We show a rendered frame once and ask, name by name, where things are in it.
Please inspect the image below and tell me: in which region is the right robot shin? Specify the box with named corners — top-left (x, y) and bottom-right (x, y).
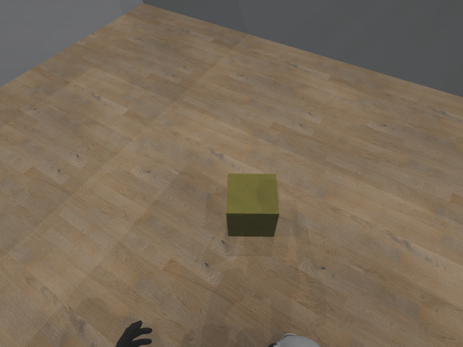
top-left (279, 333), bottom-right (297, 342)

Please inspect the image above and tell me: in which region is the carton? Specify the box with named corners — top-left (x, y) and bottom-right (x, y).
top-left (226, 173), bottom-right (279, 237)

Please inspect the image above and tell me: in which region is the robot left hand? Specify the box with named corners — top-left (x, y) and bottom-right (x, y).
top-left (115, 320), bottom-right (152, 347)

